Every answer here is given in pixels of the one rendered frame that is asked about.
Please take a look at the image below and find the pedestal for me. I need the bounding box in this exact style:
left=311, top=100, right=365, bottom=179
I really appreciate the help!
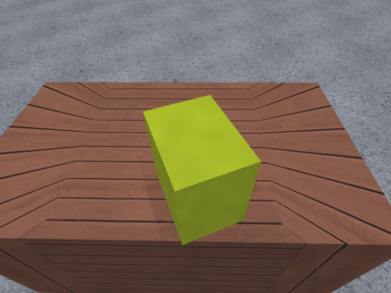
left=0, top=82, right=391, bottom=293

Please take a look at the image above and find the carton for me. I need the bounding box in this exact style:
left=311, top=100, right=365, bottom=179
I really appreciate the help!
left=143, top=95, right=261, bottom=245

